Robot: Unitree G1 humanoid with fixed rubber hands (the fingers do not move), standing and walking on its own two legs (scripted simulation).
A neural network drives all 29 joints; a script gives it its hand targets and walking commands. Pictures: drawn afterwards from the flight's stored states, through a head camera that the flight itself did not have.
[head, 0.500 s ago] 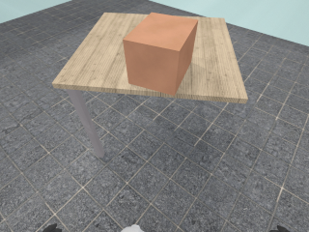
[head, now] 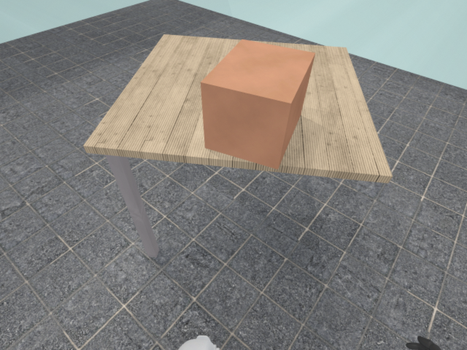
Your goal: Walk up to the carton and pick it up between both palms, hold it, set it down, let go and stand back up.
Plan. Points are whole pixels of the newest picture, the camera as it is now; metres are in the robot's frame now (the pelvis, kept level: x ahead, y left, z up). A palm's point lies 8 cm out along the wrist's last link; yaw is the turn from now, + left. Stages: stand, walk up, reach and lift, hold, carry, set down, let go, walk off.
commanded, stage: walk up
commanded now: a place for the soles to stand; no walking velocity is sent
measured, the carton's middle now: (259, 101) +0.71 -0.03 +0.06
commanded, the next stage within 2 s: none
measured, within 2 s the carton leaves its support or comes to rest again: neither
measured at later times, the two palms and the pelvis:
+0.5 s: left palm out of the picture +0.06 +0.31 -0.08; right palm (432, 335) +0.19 -0.33 -0.08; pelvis +0.08 -0.02 +0.00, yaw +1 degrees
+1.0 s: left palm (103, 289) +0.26 +0.28 -0.09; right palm (427, 281) +0.29 -0.36 -0.07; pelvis +0.18 -0.04 +0.00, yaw +0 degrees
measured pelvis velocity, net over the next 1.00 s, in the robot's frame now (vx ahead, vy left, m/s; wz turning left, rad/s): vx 0.18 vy -0.04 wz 0.01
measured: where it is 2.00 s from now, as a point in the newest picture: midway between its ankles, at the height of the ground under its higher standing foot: outside the picture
